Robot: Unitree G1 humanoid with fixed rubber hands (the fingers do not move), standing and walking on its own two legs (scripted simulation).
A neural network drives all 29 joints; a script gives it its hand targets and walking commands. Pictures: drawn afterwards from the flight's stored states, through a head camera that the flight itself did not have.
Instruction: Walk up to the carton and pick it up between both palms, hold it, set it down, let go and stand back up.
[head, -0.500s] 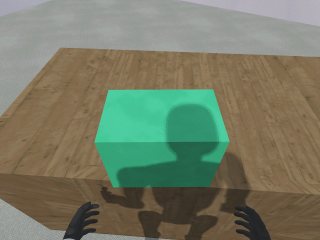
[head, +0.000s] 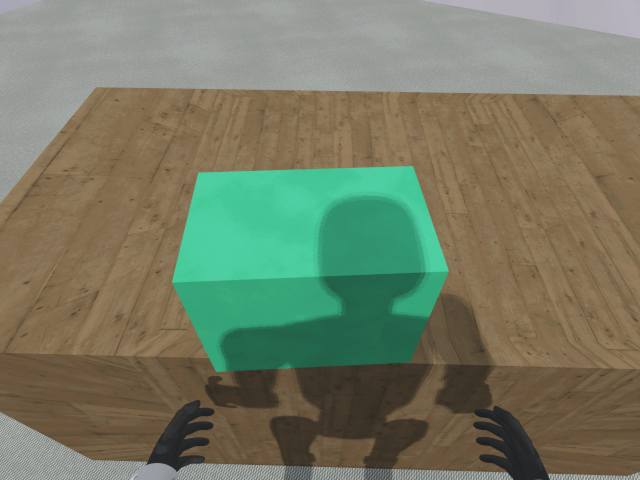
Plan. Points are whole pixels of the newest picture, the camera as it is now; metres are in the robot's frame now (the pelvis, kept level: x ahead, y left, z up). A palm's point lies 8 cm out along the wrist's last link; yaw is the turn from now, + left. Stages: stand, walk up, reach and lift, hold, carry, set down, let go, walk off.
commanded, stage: let go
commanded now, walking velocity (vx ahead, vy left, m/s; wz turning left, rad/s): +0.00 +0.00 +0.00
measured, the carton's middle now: (310, 273) +0.37 +0.05 +0.05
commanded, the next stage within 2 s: stand in 0.28 s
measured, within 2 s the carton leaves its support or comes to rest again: neither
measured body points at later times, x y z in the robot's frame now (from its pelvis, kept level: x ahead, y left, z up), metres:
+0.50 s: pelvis -0.01 +0.01 +0.00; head -0.01 +0.01 +0.45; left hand +0.08 +0.25 -0.12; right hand +0.07 -0.23 -0.14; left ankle -0.02 +0.12 -0.74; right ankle -0.03 -0.10 -0.74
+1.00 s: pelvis -0.03 +0.03 +0.00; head -0.04 +0.03 +0.45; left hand -0.06 +0.25 -0.16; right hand -0.05 -0.19 -0.16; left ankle -0.02 +0.12 -0.74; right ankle -0.03 -0.10 -0.74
